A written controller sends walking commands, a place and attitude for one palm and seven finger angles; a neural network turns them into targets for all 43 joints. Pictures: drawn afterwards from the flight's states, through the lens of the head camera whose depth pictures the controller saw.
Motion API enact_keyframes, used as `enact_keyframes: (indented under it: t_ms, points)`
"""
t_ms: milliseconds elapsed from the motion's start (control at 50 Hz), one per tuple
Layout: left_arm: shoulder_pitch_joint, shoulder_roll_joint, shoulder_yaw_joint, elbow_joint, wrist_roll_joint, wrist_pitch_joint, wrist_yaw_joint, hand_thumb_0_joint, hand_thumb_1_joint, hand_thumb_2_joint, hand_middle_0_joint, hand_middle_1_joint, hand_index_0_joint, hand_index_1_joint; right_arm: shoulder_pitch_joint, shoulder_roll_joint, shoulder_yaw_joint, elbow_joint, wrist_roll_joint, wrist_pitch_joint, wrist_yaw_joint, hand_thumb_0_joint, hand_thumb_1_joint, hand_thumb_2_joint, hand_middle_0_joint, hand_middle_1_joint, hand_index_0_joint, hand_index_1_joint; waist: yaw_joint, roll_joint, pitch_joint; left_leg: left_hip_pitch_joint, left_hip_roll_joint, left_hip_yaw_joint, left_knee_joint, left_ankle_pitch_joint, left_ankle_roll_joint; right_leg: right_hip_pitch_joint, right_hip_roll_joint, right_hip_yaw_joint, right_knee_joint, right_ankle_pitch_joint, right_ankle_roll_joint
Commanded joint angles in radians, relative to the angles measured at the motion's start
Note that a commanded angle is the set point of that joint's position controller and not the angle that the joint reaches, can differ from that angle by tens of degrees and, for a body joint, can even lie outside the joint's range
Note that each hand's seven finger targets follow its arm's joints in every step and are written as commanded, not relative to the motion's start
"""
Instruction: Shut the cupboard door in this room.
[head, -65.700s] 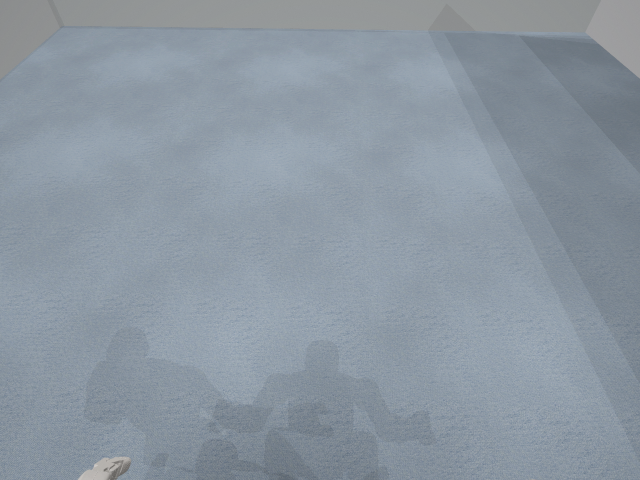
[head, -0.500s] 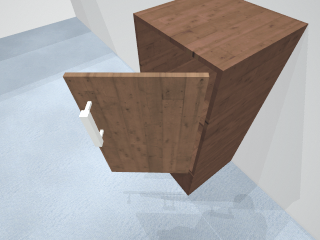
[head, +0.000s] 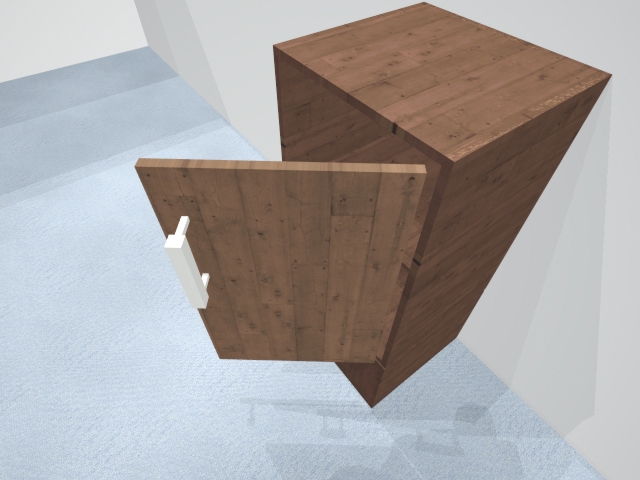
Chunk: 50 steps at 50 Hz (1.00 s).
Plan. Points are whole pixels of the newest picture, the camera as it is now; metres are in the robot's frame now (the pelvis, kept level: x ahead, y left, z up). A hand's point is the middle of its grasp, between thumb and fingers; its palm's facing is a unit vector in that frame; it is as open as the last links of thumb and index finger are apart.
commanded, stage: come to a stop and stand still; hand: left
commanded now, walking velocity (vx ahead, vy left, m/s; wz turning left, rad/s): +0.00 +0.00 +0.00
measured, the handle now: (192, 264) +0.42 +0.23 -0.01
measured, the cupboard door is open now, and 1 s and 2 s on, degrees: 52 52 52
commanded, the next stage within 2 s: look again from close up in 0.10 s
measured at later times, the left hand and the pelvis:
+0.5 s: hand out of the picture +0.01 +0.18 -0.18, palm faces +0.00 -0.98 -0.18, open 7.3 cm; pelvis +0.00 +0.01 +0.00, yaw +0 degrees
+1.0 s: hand (158, 461) +0.15 +0.21 -0.05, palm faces +0.24 -0.96 -0.17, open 7.2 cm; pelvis -0.02 +0.01 -0.01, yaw +4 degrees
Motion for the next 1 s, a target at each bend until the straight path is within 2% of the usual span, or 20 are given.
enact_keyframes:
  t_ms: [0,80,140,280,340,480,520,560,680,760,800,820,840,860,880,900,920,940,960,980]
  points:
    - [0.064,0.113,0.02,-0.029,-0.002,-0.015,0.007,0.0,0.9,0.9,-0.2,-0.3,-0.2,-0.3,0.044,-0.1,-0.016,-0.025,-0.003,-0.016,-0.002,0.0,-0.9,-0.9,0.2,0.3,0.2,0.3,0.005,-0.025,0.026,0.019,0.117,-0.124,-0.092,0.291,0.008,-0.028,-0.103,0.087,-0.074,0.298,-0.025]
    - [0.063,0.113,0.021,-0.022,-0.001,-0.014,0.007,0.0,0.9,0.9,-0.2,-0.3,-0.2,-0.3,0.04,-0.096,-0.017,-0.014,-0.001,-0.019,-0.004,0.0,-0.9,-0.9,0.2,0.3,0.2,0.3,0.006,-0.005,0.005,0.044,0.12,-0.122,-0.099,0.333,0.01,-0.015,-0.106,0.082,-0.077,0.322,-0.023]
    - [0.059,0.118,0.022,-0.016,-0.002,-0.014,0.008,0.0,0.9,0.9,-0.2,-0.3,-0.2,-0.3,0.037,-0.104,-0.02,-0.009,-0.001,-0.018,-0.006,0.0,-0.9,-0.9,0.2,0.3,0.2,0.3,0.005,-0.016,-0.004,0.054,0.12,-0.121,-0.095,0.356,0.006,-0.008,-0.112,0.083,-0.077,0.356,-0.021]
    - [0.058,0.111,0.024,-0.007,0.001,-0.011,0.007,0.0,0.9,0.9,-0.2,-0.3,-0.2,-0.3,0.026,-0.096,-0.021,0.005,-0.001,-0.019,-0.008,0.0,-0.9,-0.9,0.2,0.3,0.2,0.3,0.009,-0.017,0.018,0.058,0.122,-0.123,-0.113,0.352,0.01,-0.015,-0.11,0.078,-0.092,0.328,-0.015]
    - [0.052,0.113,0.023,-0.004,0.0,-0.008,0.006,0.0,0.9,0.9,-0.2,-0.3,-0.2,-0.3,0.027,-0.104,-0.023,0.008,-0.002,-0.019,-0.008,0.0,-0.9,-0.9,0.2,0.3,0.2,0.3,0.006,0.001,0.008,0.065,0.124,-0.123,-0.12,0.357,0.008,-0.015,-0.112,0.077,-0.09,0.315,-0.014]
    - [0.055,0.106,0.025,0.003,0.002,-0.007,0.005,0.0,0.9,0.9,-0.2,-0.3,-0.2,-0.3,0.025,-0.097,-0.024,0.013,-0.001,-0.021,-0.01,0.0,-0.9,-0.9,0.2,0.3,0.2,0.3,0.009,-0.015,0.016,0.07,0.125,-0.124,-0.13,0.363,0.013,-0.017,-0.109,0.075,-0.096,0.299,-0.011]
    - [0.05,0.11,0.026,0.004,0.001,-0.006,0.005,0.0,0.9,0.9,-0.2,-0.3,-0.2,-0.3,0.028,-0.103,-0.025,0.012,-0.002,-0.022,-0.01,0.0,-0.9,-0.9,0.2,0.3,0.2,0.3,0.008,-0.001,0.009,0.072,0.126,-0.127,-0.134,0.372,0.012,-0.017,-0.11,0.077,-0.093,0.294,-0.01]
    - [0.052,0.11,0.026,0.007,0.001,-0.006,0.005,0.0,0.9,0.9,-0.2,-0.3,-0.2,-0.3,0.027,-0.105,-0.026,0.013,-0.001,-0.023,-0.01,0.0,-0.9,-0.9,0.2,0.3,0.2,0.3,0.009,-0.015,-0.001,0.078,0.127,-0.129,-0.132,0.374,0.013,-0.014,-0.112,0.076,-0.095,0.293,-0.009]
    - [0.056,0.104,0.025,0.009,0.003,-0.006,0.004,0.0,0.9,0.9,-0.2,-0.3,-0.2,-0.3,0.026,-0.094,-0.025,0.018,0.0,-0.022,-0.009,0.0,-0.9,-0.9,0.2,0.3,0.2,0.3,0.01,-0.023,0.028,0.061,0.123,-0.129,-0.146,0.331,0.016,-0.022,-0.111,0.079,-0.108,0.272,-0.008]
    - [0.053,0.109,0.026,0.012,0.001,-0.006,0.004,0.0,0.9,0.9,-0.2,-0.3,-0.2,-0.3,0.027,-0.105,-0.027,0.019,-0.001,-0.024,-0.009,0.0,-0.9,-0.9,0.2,0.3,0.2,0.3,0.009,-0.007,-0.001,0.077,0.124,-0.133,-0.145,0.356,0.015,-0.017,-0.114,0.078,-0.103,0.276,-0.008]
    - [0.055,0.108,0.026,0.011,0.001,-0.006,0.004,0.0,0.9,0.9,-0.2,-0.3,-0.2,-0.3,0.027,-0.101,-0.027,0.023,-0.001,-0.025,-0.01,0.0,-0.9,-0.9,0.2,0.3,0.2,0.3,0.01,-0.004,0.006,0.073,0.124,-0.132,-0.146,0.355,0.015,-0.017,-0.114,0.075,-0.104,0.273,-0.007]
    - [0.096,0.105,0.024,0.032,0.02,-0.029,0.042,0.0,0.9,0.9,-0.2,-0.3,-0.2,-0.3,0.006,-0.132,-0.03,-0.043,0.01,-0.025,-0.002,0.0,-0.9,-0.9,0.2,0.3,0.2,0.3,0.005,0.038,0.002,0.051,0.151,-0.131,0.033,0.722,-0.019,-0.066,-0.127,0.074,-0.066,0.486,0.012]
    - [-0.758,0.678,0.438,-1.605,-0.089,-0.279,0.076,0.0,0.9,0.9,-0.2,-0.3,-0.2,-0.3,0.149,-0.346,-0.08,-0.317,0.032,-0.225,-0.084,0.0,-0.9,-0.9,0.2,0.3,0.2,0.3,-0.173,0.086,-0.409,0.409,0.109,-0.207,0.037,0.814,-0.04,-0.155,0.002,-0.085,0.222,0.479,0.022]
    - [-0.04,0.211,0.049,-1.285,-0.109,-0.21,0.088,0.0,0.9,0.9,-0.218,-0.32,-0.218,-0.32,0.057,-0.217,-0.006,-0.314,0.081,-0.326,-0.106,0.0,-0.9,-0.9,0.2,0.3,0.2,0.3,-0.061,0.404,-0.503,0.534,0.129,-0.212,0.013,0.835,-0.056,-0.288,0.043,-0.078,0.376,0.051,0.01]
    - [0.193,-0.009,-0.016,-1.237,-0.169,-0.079,0.096,0.0,0.9,0.9,-0.237,-0.34,-0.237,-0.34,-0.002,-0.173,-0.032,-0.322,0.054,-0.359,-0.083,0.0,-0.9,-0.9,0.2,0.3,0.2,0.3,-0.03,0.33,-0.409,0.321,0.118,-0.207,-0.088,0.778,-0.1,-0.244,0.023,-0.073,0.428,-0.039,0.0]
    - [0.109,-0.004,-0.023,-1.133,-0.15,-0.06,0.092,0.0,0.9,0.9,-0.255,-0.36,-0.255,-0.36,0.014,-0.165,-0.047,-0.304,0.048,-0.371,-0.044,0.0,-0.9,-0.9,0.2,0.3,0.2,0.3,-0.046,0.143,-0.198,0.119,0.116,-0.18,-0.091,0.638,-0.082,-0.335,-0.004,-0.052,0.37,-0.032,0.008]
    - [0.023,-0.036,-0.04,-1.13,-0.157,-0.088,0.068,0.0,0.9,0.9,-0.273,-0.38,-0.273,-0.38,-0.002,-0.183,-0.073,-0.359,0.038,-0.371,-0.013,0.0,-0.9,-0.9,0.2,0.3,0.2,0.3,-0.069,0.075,-0.025,-0.034,0.09,-0.185,-0.015,0.48,-0.076,-0.383,-0.017,-0.064,0.262,-0.026,0.001]
    - [0.016,0.025,0.049,-1.029,-0.155,-0.14,0.043,0.0,0.9,0.9,-0.292,-0.4,-0.292,-0.4,-0.008,-0.205,-0.088,-0.39,0.026,-0.37,0.003,0.0,-0.9,-0.9,0.2,0.3,0.2,0.3,-0.069,-0.023,0.037,-0.162,0.064,-0.192,0.06,0.284,-0.083,-0.415,-0.019,-0.082,0.185,-0.005,-0.01]
    - [0.133,0.019,0.086,-0.925,-0.17,-0.209,0.001,0.0,0.9,0.9,-0.31,-0.42,-0.31,-0.42,-0.027,-0.208,-0.093,-0.431,0.017,-0.365,0.014,0.0,-0.9,-0.9,0.2,0.3,0.2,0.3,-0.041,-0.158,0.011,-0.276,0.032,-0.177,0.15,0.124,-0.08,-0.443,-0.02,-0.087,0.136,0.005,-0.016]
    - [0.257,0.033,0.13,-0.844,-0.191,-0.283,-0.059,0.0,0.9,0.9,-0.328,-0.44,-0.328,-0.44,-0.044,-0.208,-0.097,-0.473,0.021,-0.36,0.03,0.0,-0.9,-0.9,0.2,0.3,0.2,0.3,-0.006,-0.16,-0.043,-0.34,0.002,-0.151,0.214,0.091,-0.082,-0.447,-0.029,-0.063,0.155,-0.015,-0.028]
